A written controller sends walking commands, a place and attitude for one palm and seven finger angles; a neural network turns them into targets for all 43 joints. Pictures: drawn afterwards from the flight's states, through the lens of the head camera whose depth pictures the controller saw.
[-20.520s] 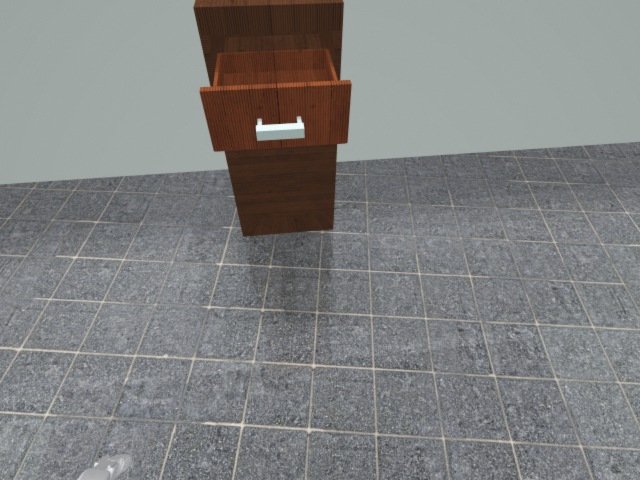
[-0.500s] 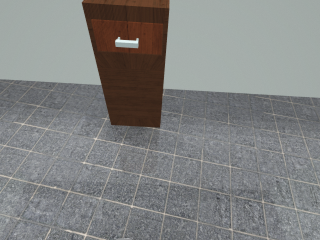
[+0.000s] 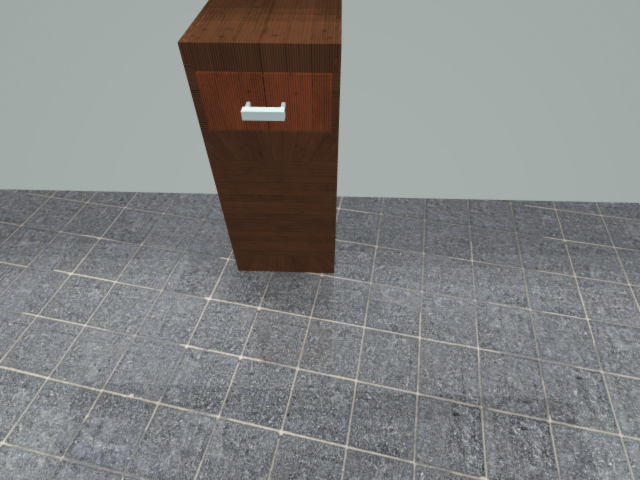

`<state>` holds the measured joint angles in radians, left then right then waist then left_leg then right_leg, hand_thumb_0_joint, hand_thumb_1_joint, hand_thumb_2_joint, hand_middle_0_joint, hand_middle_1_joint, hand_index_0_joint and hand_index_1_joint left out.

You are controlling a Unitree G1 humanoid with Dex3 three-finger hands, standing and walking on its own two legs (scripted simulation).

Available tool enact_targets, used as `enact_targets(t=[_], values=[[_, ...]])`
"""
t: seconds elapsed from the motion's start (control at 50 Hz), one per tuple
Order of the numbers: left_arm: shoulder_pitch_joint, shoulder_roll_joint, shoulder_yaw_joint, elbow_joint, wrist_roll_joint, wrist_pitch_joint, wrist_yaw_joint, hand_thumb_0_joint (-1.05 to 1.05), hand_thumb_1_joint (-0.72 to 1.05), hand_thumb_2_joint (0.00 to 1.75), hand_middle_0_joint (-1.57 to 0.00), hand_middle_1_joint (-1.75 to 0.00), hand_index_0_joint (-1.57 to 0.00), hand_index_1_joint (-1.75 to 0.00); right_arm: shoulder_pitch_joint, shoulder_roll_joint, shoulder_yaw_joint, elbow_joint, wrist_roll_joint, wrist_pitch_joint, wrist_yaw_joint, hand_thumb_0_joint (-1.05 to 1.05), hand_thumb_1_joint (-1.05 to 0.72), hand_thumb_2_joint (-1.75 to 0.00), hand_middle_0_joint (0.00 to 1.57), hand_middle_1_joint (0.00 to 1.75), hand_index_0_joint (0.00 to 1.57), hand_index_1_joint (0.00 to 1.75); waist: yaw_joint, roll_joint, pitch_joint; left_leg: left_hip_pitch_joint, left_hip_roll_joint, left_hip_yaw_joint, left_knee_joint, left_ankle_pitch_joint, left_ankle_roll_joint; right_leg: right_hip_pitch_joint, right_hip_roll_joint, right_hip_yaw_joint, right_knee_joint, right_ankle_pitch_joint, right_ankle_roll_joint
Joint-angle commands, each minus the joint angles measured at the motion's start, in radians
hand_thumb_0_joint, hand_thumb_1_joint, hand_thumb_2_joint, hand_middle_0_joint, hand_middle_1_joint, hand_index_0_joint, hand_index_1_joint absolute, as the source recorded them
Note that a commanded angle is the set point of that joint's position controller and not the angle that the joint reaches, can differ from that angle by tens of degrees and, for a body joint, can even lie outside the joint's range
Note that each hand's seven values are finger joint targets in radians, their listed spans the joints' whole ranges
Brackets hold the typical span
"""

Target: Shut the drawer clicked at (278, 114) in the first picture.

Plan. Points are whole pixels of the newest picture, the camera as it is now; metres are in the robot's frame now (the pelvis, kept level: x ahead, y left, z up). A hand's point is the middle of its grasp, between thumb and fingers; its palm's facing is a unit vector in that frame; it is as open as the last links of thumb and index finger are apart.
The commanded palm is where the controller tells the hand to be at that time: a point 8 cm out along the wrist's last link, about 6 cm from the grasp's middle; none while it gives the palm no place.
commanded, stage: let the arm hang, fingers relaxed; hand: left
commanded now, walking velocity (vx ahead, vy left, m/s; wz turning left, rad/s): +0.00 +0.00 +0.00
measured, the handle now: (264, 109) +0.97 +0.21 -0.04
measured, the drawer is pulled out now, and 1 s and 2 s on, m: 0.00 0.00 0.00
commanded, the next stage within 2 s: look to check the result in 0.26 s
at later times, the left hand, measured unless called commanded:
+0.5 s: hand out of the picture +0.06 +0.19 -0.17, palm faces +0.02 -0.97 -0.25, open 7.3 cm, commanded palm none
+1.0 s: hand out of the picture +0.11 +0.20 -0.15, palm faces +0.01 -0.95 -0.30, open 7.3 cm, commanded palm none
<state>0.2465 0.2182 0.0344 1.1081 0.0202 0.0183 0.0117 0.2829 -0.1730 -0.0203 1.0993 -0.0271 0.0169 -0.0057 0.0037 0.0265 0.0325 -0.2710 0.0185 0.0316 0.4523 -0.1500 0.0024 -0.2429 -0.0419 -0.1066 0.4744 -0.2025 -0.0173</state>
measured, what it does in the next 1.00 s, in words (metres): shifts its weight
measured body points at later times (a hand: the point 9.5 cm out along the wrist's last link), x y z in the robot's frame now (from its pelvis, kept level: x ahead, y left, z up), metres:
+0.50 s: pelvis +0.03 -0.01 +0.01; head +0.05 -0.02 +0.45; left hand +0.06 +0.24 -0.15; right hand +0.05 -0.25 -0.16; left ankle +0.06 +0.12 -0.74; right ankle +0.04 -0.11 -0.74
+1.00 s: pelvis +0.05 -0.02 +0.01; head +0.07 -0.03 +0.46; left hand +0.11 +0.25 -0.13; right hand +0.10 -0.29 -0.15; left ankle +0.06 +0.12 -0.74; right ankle +0.04 -0.11 -0.74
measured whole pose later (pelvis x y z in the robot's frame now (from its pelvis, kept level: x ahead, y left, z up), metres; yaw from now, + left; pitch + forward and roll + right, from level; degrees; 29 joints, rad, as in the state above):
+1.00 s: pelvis +0.05 -0.02 +0.01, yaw +0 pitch -2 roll +0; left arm 0.13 0.26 0.03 1.14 0.01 -0.01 0.01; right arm 0.14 -0.27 -0.02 1.13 -0.02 0.00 -0.01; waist 0.00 0.03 0.06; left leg -0.15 0.05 0.03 0.34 -0.17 -0.04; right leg -0.12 0.00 -0.11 0.35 -0.21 -0.03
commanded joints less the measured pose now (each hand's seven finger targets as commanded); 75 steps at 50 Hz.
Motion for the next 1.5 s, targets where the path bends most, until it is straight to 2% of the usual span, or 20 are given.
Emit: enact_targets(t=[0.0, 0.1, 0.14, 0.2, 0.26, 0.38, 0.5, 0.68, 1.0, 1.06, 1.24, 1.32, 1.48], values=[[0.030, 0.137, 0.022, -0.026, -0.001, -0.020, 0.010, 0.00, 0.90, 0.90, -0.20, -0.30, -0.20, -0.30, 0.044, -0.115, -0.025, -0.026, 0.003, -0.011, -0.013, 0.00, -0.90, -0.90, 0.20, 0.30, 0.20, 0.30, 0.000, -0.030, 0.074, -0.026, 0.068, -0.100, -0.136, -0.210, 0.030, -0.060, -0.080, 0.110, -0.172, -0.258, -0.036], [0.009, 0.129, 0.022, -0.026, -0.002, -0.026, 0.011, 0.00, 0.90, 0.90, -0.20, -0.30, -0.20, -0.30, 0.031, -0.113, -0.025, -0.019, 0.003, -0.017, -0.014, 0.00, -0.90, -0.90, 0.20, 0.30, 0.20, 0.30, -0.004, -0.015, 0.052, -0.001, 0.070, -0.092, -0.130, -0.150, 0.024, -0.038, -0.085, 0.111, -0.170, -0.206, -0.036], [0.004, 0.128, 0.022, -0.025, -0.004, -0.030, 0.011, 0.00, 0.90, 0.90, -0.20, -0.30, -0.20, -0.30, 0.022, -0.116, -0.024, -0.019, 0.004, -0.022, -0.016, 0.00, -0.90, -0.90, 0.20, 0.30, 0.20, 0.30, -0.002, 0.010, 0.036, 0.013, 0.073, -0.089, -0.129, -0.102, 0.022, -0.013, -0.086, 0.109, -0.164, -0.153, -0.035], [-0.004, 0.127, 0.021, -0.019, -0.006, -0.037, 0.012, 0.00, 0.90, 0.90, -0.20, -0.30, -0.20, -0.30, 0.014, -0.121, -0.022, -0.016, 0.008, -0.030, -0.019, 0.00, -0.90, -0.90, 0.20, 0.30, 0.20, 0.30, -0.001, 0.000, -0.008, 0.040, 0.087, -0.091, -0.121, 0.009, 0.021, 0.043, -0.086, 0.097, -0.147, -0.041, -0.031], [-0.012, 0.129, 0.021, -0.013, -0.006, -0.039, 0.014, 0.00, 0.90, 0.90, -0.20, -0.30, -0.20, -0.30, -0.003, -0.131, -0.024, -0.014, 0.010, -0.030, -0.021, 0.00, -0.90, -0.90, 0.20, 0.30, 0.20, 0.30, -0.001, 0.004, -0.010, 0.062, 0.089, -0.087, -0.114, 0.049, 0.019, 0.053, -0.087, 0.096, -0.151, 0.004, -0.031], [-0.033, 0.135, 0.018, -0.004, -0.007, -0.039, 0.014, 0.00, 0.90, 0.90, -0.20, -0.30, -0.20, -0.30, -0.019, -0.136, -0.023, -0.004, 0.009, -0.023, -0.022, 0.00, -0.90, -0.90, 0.20, 0.30, 0.20, 0.30, -0.008, -0.011, 0.013, 0.076, 0.089, -0.075, -0.117, 0.032, 0.011, 0.046, -0.091, 0.098, -0.180, -0.018, -0.031], [-0.043, 0.151, 0.021, -0.003, -0.008, -0.043, 0.014, 0.00, 0.90, 0.90, -0.20, -0.30, -0.20, -0.30, -0.043, -0.161, -0.023, -0.004, 0.009, -0.028, -0.023, 0.00, -0.90, -0.90, 0.20, 0.30, 0.20, 0.30, -0.007, -0.015, -0.027, 0.109, 0.097, -0.075, -0.117, 0.077, 0.012, 0.084, -0.094, 0.098, -0.178, 0.053, -0.031], [-0.072, 0.186, 0.022, -0.004, -0.008, -0.047, 0.013, 0.00, 0.90, 0.90, -0.20, -0.30, -0.20, -0.30, -0.086, -0.193, -0.025, -0.007, 0.010, -0.025, -0.021, 0.00, -0.90, -0.90, 0.20, 0.30, 0.20, 0.30, -0.008, -0.019, -0.014, 0.126, 0.100, -0.071, -0.126, 0.084, 0.008, 0.089, -0.098, 0.101, -0.196, 0.086, -0.029], [-0.121, 0.239, 0.027, -0.015, -0.009, -0.054, 0.009, 0.00, 0.90, 0.90, -0.20, -0.30, -0.20, -0.30, -0.135, -0.256, -0.023, -0.016, 0.009, -0.032, -0.018, 0.00, -0.90, -0.90, 0.20, 0.30, 0.20, 0.30, -0.007, -0.009, -0.048, 0.159, 0.110, -0.072, -0.151, 0.118, 0.004, 0.138, -0.102, 0.111, -0.211, 0.152, -0.029], [-0.123, 0.249, 0.028, -0.018, -0.008, -0.057, 0.010, 0.00, 0.90, 0.90, -0.20, -0.30, -0.20, -0.30, -0.140, -0.267, -0.025, -0.020, 0.011, -0.032, -0.018, 0.00, -0.90, -0.90, 0.20, 0.30, 0.20, 0.30, -0.006, -0.034, -0.060, 0.176, 0.112, -0.071, -0.147, 0.142, 0.004, 0.145, -0.101, 0.112, -0.208, 0.197, -0.027], [-0.142, 0.262, 0.027, -0.022, -0.010, -0.057, 0.008, 0.00, 0.90, 0.90, -0.20, -0.30, -0.20, -0.30, -0.151, -0.284, -0.023, -0.020, 0.010, -0.033, -0.018, 0.00, -0.90, -0.90, 0.20, 0.30, 0.20, 0.30, -0.008, -0.014, -0.050, 0.180, 0.116, -0.066, -0.159, 0.144, 0.001, 0.153, -0.103, 0.116, -0.216, 0.212, -0.027], [-0.146, 0.269, 0.026, -0.021, -0.010, -0.057, 0.008, 0.00, 0.90, 0.90, -0.20, -0.30, -0.20, -0.30, -0.151, -0.291, -0.023, -0.021, 0.011, -0.033, -0.017, 0.00, -0.90, -0.90, 0.20, 0.30, 0.20, 0.30, -0.008, -0.034, -0.049, 0.185, 0.117, -0.066, -0.165, 0.136, 0.002, 0.150, -0.102, 0.118, -0.223, 0.200, -0.025], [-0.151, 0.275, 0.024, -0.022, -0.009, -0.057, 0.008, 0.00, 0.90, 0.90, -0.20, -0.30, -0.20, -0.30, -0.151, -0.294, -0.022, -0.019, 0.011, -0.033, -0.016, 0.00, -0.90, -0.90, 0.20, 0.30, 0.20, 0.30, -0.010, -0.023, -0.048, 0.188, 0.119, -0.064, -0.172, 0.127, 0.002, 0.149, -0.102, 0.125, -0.232, 0.187, -0.025]])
